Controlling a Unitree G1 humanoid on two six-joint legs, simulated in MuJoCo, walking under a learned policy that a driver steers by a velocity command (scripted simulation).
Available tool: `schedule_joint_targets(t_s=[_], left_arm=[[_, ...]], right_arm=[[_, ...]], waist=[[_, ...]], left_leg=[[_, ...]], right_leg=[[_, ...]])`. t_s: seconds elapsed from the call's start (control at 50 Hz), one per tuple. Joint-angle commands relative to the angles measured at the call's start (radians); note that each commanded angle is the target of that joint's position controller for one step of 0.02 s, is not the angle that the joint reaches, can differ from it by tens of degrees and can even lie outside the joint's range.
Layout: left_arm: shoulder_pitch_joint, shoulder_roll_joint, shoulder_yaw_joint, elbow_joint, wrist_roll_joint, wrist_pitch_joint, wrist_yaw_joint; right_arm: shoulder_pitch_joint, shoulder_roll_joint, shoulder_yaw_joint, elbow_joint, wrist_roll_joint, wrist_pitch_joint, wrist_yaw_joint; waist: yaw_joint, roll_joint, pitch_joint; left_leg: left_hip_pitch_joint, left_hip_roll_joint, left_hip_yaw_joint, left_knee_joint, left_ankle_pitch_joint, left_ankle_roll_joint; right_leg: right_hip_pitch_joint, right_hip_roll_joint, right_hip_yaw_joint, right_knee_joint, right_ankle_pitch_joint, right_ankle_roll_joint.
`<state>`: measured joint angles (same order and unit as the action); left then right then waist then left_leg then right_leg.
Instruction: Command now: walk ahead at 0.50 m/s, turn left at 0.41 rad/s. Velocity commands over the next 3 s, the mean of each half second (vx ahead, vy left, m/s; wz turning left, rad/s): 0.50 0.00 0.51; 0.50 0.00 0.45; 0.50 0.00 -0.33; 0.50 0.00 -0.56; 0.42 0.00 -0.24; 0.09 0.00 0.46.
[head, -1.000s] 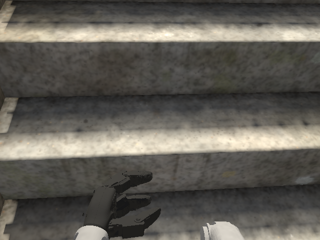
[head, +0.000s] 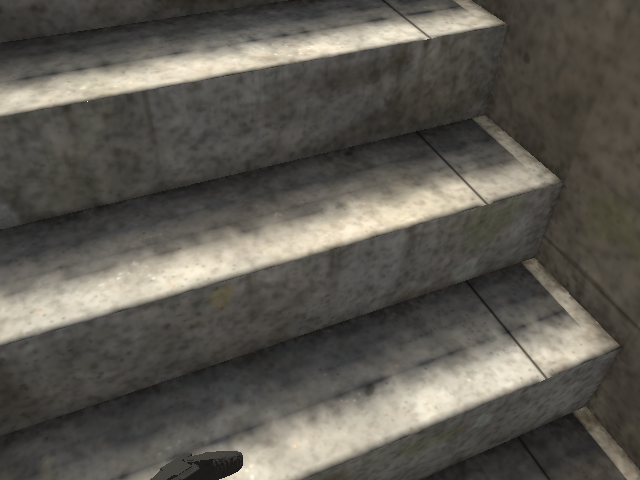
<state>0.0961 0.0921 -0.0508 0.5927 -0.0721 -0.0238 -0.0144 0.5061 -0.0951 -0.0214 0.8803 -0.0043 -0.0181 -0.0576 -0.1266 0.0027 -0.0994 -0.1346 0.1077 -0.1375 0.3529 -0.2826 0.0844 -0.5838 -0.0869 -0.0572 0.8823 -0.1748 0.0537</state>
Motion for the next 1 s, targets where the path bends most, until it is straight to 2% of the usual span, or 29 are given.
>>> schedule_joint_targets(t_s=[0.02, 0.06, 0.08, 0.1, 0.12, 0.16, 0.26, 0.32, 0.36, 0.4, 0.42, 0.44, 0.46, 0.48, 0.5, 0.52, 0.54, 0.56, 0.62, 0.7, 0.8, 0.82, 0.86, 0.9, 0.92, 0.94, 0.96, 0.98, 1.0], left_arm=[[0.113, 0.183, 0.118, 0.006, -0.019, -0.02, 0.036], [0.374, 0.269, 0.141, 0.123, 0.042, -0.037, 0.022], [0.451, 0.253, 0.117, 0.172, 0.092, -0.024, 0.011], [0.499, 0.286, 0.134, 0.158, 0.14, -0.04, 0.008], [0.442, 0.22, 0.129, 0.215, 0.125, -0.036, -0.001], [0.297, 0.081, 0.077, 0.25, 0.119, -0.031, -0.003], [0.255, 0.034, 0.031, 0.316, 0.148, -0.026, 0.018], [0.24, 0.149, 0.024, 0.34, 0.103, -0.057, 0.063], [0.355, 0.264, 0.036, 0.387, 0.066, -0.067, 0.064], [0.42, 0.428, 0.083, 0.419, 0.079, -0.046, 0.083], [0.34, 0.447, 0.096, 0.373, 0.066, -0.034, 0.084], [0.314, 0.429, 0.1, 0.335, 0.076, -0.04, 0.073], [0.288, 0.364, 0.098, 0.268, 0.081, -0.06, 0.056], [0.185, 0.213, 0.067, 0.172, 0.09, -0.084, 0.017], [0.001, 0.15, 0.068, 0.095, 0.077, -0.107, -0.018], [-0.072, 0.065, 0.042, 0.017, 0.067, -0.117, -0.045], [-0.102, 0.012, 0.008, -0.033, 0.095, -0.126, -0.052], [-0.023, -0.025, -0.013, -0.029, 0.116, -0.116, -0.05], [0.131, -0.012, -0.043, 0.004, 0.087, -0.106, -0.028], [-0.094, -0.071, -0.092, -0.071, 0.093, -0.113, 0.0], [-0.489, -0.084, -0.136, -0.235, 0.132, -0.122, 0.022], [-0.432, -0.1, -0.126, -0.208, 0.125, -0.104, 0.023], [-0.255, -0.005, -0.05, -0.145, 0.11, -0.108, 0.015], [0.06, 0.22, 0.046, -0.032, 0.086, -0.098, 0.009], [0.298, 0.29, 0.078, 0.064, 0.093, -0.089, -0.001], [0.451, 0.361, 0.11, 0.173, 0.13, -0.058, 0.008], [0.507, 0.317, 0.115, 0.226, 0.157, -0.019, 0.04], [0.393, 0.176, 0.083, 0.262, 0.114, -0.006, 0.058], [0.278, 0.064, 0.054, 0.303, 0.116, 0.006, 0.05]], right_arm=[[-0.137, -0.25, -0.062, -0.083, 0.001, 0.0, 0.001], [-0.281, -0.1, -0.031, -0.187, -0.007, -0.045, 0.022], [-0.273, 0.069, 0.015, -0.237, -0.019, -0.082, 0.044], [-0.018, 0.055, 0.009, -0.174, 0.049, -0.104, 0.059], [-0.064, 0.034, 0.006, -0.149, 0.073, -0.092, 0.063], [-0.408, 0.089, 0.056, -0.286, 0.043, -0.074, 0.077], [-0.437, 0.06, 0.107, -0.358, 0.038, -0.058, 0.108], [-0.69, -0.034, 0.121, -0.447, 0.036, -0.019, 0.094], [-0.688, -0.07, 0.107, -0.405, 0.045, -0.01, 0.096], [-0.477, -0.092, 0.08, -0.346, -0.028, 0.004, 0.092], [-0.354, -0.165, 0.055, -0.325, -0.027, 0.001, 0.101], [-0.308, -0.229, 0.029, -0.298, -0.027, 0.012, 0.117], [-0.247, -0.294, -0.003, -0.26, -0.033, 0.034, 0.114], [-0.19, -0.367, -0.029, -0.208, -0.041, 0.058, 0.09], [-0.165, -0.273, 0.002, -0.171, -0.067, 0.042, 0.066], [-0.206, -0.168, 0.039, -0.14, -0.069, 0.026, 0.075], [-0.202, -0.126, 0.043, -0.068, -0.037, 0.008, 0.086], [-0.22, -0.078, 0.049, -0.032, -0.033, 0.003, 0.092], [-0.307, -0.036, 0.055, -0.015, -0.048, 0.011, 0.113], [-0.161, -0.105, 0.042, 0.045, -0.058, -0.009, 0.097], [0.072, -0.186, 0.007, 0.101, 0.01, 0.0, 0.035], [0.082, -0.177, 0.007, 0.124, 0.002, 0.014, 0.023], [0.028, -0.217, -0.007, 0.11, 0.008, -0.008, 0.024], [-0.065, -0.339, -0.035, 0.095, 0.007, -0.041, 0.029], [-0.188, -0.33, -0.033, 0.042, 0.003, -0.068, 0.04], [-0.174, -0.172, -0.011, 0.024, 0.001, -0.101, 0.085], [-0.242, -0.079, 0.006, 0.032, -0.021, -0.128, 0.132], [-0.337, -0.062, 0.005, -0.07, 0.005, -0.131, 0.161], [-0.45, -0.034, 0.029, -0.163, 0.016, -0.118, 0.166]], waist=[[0.225, 0.246, 0.152], [0.3, -0.004, 0.057], [0.233, -0.341, -0.051], [0.184, -0.527, -0.281], [0.156, -0.352, -0.145], [0.147, -0.107, 0.138], [0.064, -0.083, 0.2], [0.071, -0.16, 0.2], [0.063, -0.15, 0.002], [-0.029, -0.281, -0.184], [-0.066, -0.298, -0.213], [-0.06, -0.236, -0.235], [-0.04, -0.041, -0.232], [0.009, 0.315, -0.215], [0.018, 0.215, -0.1], [0.075, 0.141, 0.095], [0.126, 0.04, 0.196], [0.189, -0.024, 0.194], [0.281, -0.019, 0.199], [0.189, 0.037, 0.203], [0.044, 0.084, 0.015], [0.076, 0.137, -0.065], [0.185, 0.191, -0.263], [0.343, 0.288, -0.283], [0.433, 0.192, -0.332], [0.376, -0.264, -0.395], [0.418, -0.425, -0.399], [0.313, -0.218, -0.143], [0.221, -0.116, 0.054]], left_leg=[[-0.082, 0.04, -0.135, -0.074, 0.057, 0.143], [-0.455, -0.054, -0.022, 0.572, 0.127, 0.068], [-0.755, -0.188, -0.002, 1.032, -0.213, 0.021], [-0.87, -0.19, -0.159, 1.386, -0.145, -0.022], [-1.026, -0.139, -0.127, 1.731, -0.108, -0.036], [-1.288, -0.118, -0.063, 2.118, -0.02, -0.001], [-1.339, -0.13, -0.027, 2.097, 0.188, 0.025], [-0.866, -0.087, 0.286, 1.513, 0.261, -0.014], [-0.499, -0.142, 0.429, 1.251, 0.158, 0.065], [-0.464, -0.22, 0.438, 1.198, -0.233, 0.091], [-0.446, -0.239, 0.363, 0.978, -0.352, 0.111], [-0.321, -0.245, 0.234, 0.697, -0.335, 0.123], [-0.113, -0.163, -0.068, 0.46, -0.318, 0.179], [0.016, 0.038, -0.716, 0.063, -0.617, 0.327], [-0.115, 0.111, -0.993, -0.13, -0.645, 0.288], [-0.26, 0.116, -0.854, -0.064, -0.633, 0.235], [-0.307, 0.084, -0.648, -0.01, -0.442, 0.174], [-0.301, 0.024, -0.481, 0.046, -0.325, 0.125], [-0.422, -0.049, -0.168, 0.079, -0.112, 0.076], [-0.397, -0.01, -0.29, -0.035, -0.107, 0.144], [-0.287, 0.046, -0.291, -0.292, 0.077, 0.174], [-0.22, 0.054, -0.202, -0.273, 0.26, 0.185], [-0.139, 0.05, -0.038, -0.129, 1.328, 0.156], [0.105, 0.1, -0.028, 0.172, 1.825, 0.175], [-0.006, 0.082, -0.043, 0.437, 1.767, 0.205], [-0.402, -0.095, -0.036, 0.807, 1.035, 0.154], [-0.633, -0.31, -0.205, 1.404, 0.286, 0.082], [-0.835, -0.253, -0.245, 1.646, 0.195, 0.076], [-0.953, -0.236, -0.179, 1.752, 0.16, 0.078]], right_leg=[[0.306, 0.089, -0.056, -0.395, -0.007, -0.008], [0.728, -0.09, 0.176, -0.465, 0.18, 0.017], [0.871, -0.263, 0.346, -0.298, 0.986, 0.046], [0.922, -0.45, 0.774, -0.521, 0.631, -0.135], [0.835, -0.443, 0.74, -0.593, 0.133, -0.204], [0.58, -0.339, 0.45, -0.579, -0.142, -0.178], [0.278, -0.205, 0.052, -0.626, 0.105, -0.077], [-0.105, -0.133, -0.142, -0.941, 0.229, -0.137], [0.098, -0.102, -0.219, -0.854, 1.106, -0.161], [0.542, -0.233, -0.207, -0.577, 2.108, -0.226], [0.699, -0.26, -0.184, -0.378, 2.141, -0.25], [0.69, -0.252, -0.141, -0.205, 1.88, -0.276], [0.449, -0.198, -0.074, 0.013, 1.363, -0.266], [-0.038, 0.072, 0.002, 0.473, 0.245, -0.199], [-0.274, 0.154, 0.227, 1.048, 0.053, -0.176], [-0.49, 0.138, 0.247, 1.29, 0.012, -0.192], [-0.614, 0.116, 0.209, 1.423, -0.005, -0.205], [-0.674, 0.087, 0.189, 1.452, 0.025, -0.206], [-0.676, 0.02, 0.126, 1.367, 0.069, -0.148], [-0.912, 0.02, 0.033, 1.617, 0.049, -0.096], [-0.633, -0.013, -0.121, 0.896, 0.028, -0.04], [-0.468, -0.006, -0.123, 0.814, -0.02, -0.055], [0.062, 0.126, -0.191, 0.6, -0.3, -0.124], [0.175, 0.13, -0.005, 0.301, -0.484, -0.174], [0.392, 0.051, 0.243, 0.113, -0.489, -0.235], [0.693, -0.165, 0.809, -0.278, -0.398, -0.414], [0.717, -0.286, 1.306, -0.598, -0.354, -0.508], [0.532, -0.254, 1.101, -0.532, -0.582, -0.423], [0.318, -0.226, 0.908, -0.488, -0.671, -0.378]])
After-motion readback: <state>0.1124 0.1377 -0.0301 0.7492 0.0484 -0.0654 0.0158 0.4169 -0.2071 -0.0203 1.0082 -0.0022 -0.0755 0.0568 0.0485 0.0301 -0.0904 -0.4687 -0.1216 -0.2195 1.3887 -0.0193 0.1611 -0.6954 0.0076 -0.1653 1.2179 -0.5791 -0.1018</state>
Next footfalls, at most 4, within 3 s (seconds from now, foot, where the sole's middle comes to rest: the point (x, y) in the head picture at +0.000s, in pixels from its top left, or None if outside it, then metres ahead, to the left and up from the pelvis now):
0.06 right None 0.09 -0.16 -0.78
0.42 left None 0.24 0.05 -0.59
0.92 right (316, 416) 0.53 -0.04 -0.39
1.38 left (39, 279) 0.69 0.36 -0.20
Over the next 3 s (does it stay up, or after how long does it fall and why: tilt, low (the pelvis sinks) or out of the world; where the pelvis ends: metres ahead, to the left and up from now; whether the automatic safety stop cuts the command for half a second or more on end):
stays up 1.28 0.13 0.96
